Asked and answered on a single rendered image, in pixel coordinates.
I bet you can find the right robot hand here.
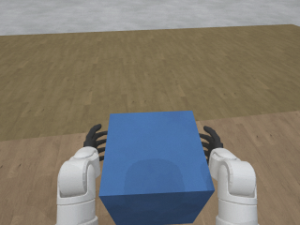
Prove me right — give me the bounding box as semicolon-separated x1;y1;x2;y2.
199;126;223;165

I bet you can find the left robot forearm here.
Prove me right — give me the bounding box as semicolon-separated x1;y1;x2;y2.
55;146;101;225

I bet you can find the left robot hand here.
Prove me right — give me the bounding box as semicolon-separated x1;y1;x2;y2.
83;124;108;161

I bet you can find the carton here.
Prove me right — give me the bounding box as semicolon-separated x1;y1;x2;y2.
98;111;215;225

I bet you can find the right robot forearm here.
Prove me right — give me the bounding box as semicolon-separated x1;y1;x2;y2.
208;147;260;225

